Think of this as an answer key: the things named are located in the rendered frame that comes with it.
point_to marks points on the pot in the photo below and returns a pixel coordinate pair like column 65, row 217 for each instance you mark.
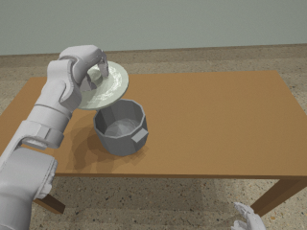
column 121, row 127

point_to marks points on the robot right hand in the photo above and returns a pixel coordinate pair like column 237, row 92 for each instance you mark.
column 254, row 222

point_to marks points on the robot left hand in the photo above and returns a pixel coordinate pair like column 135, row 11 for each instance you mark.
column 91, row 55

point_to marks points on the lid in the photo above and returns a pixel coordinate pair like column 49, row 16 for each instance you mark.
column 109, row 91

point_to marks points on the robot left forearm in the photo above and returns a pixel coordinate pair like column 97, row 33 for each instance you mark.
column 53, row 110

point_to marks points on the left robot upper arm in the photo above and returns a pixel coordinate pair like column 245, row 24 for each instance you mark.
column 27, row 175

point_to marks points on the knob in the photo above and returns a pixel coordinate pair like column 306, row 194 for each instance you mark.
column 95, row 75

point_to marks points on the table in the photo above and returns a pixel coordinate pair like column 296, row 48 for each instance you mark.
column 211, row 125

